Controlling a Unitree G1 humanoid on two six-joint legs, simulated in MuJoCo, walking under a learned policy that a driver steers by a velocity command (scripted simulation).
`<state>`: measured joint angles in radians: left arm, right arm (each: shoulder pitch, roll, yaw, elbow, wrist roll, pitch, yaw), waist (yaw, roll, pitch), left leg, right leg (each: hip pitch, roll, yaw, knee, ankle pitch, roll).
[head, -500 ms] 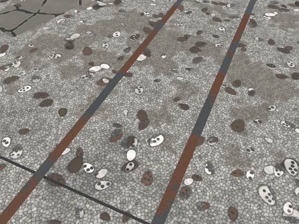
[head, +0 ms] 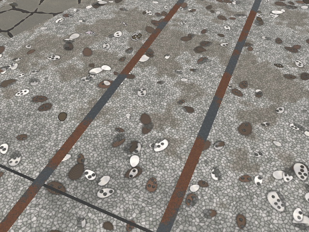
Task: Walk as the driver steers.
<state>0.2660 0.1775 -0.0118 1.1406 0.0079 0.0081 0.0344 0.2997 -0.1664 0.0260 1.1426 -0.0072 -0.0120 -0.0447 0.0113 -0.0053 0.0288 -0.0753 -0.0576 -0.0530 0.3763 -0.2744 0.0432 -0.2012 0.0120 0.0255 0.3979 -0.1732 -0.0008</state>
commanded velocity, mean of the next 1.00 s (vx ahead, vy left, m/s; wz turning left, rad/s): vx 0.27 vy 0.00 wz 0.00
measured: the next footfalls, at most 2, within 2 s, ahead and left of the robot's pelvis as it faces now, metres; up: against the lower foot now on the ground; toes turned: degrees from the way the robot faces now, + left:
right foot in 0.54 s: +0.14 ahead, -0.12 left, +0.00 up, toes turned -3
left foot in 1.04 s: +0.48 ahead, +0.01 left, +0.00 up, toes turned +3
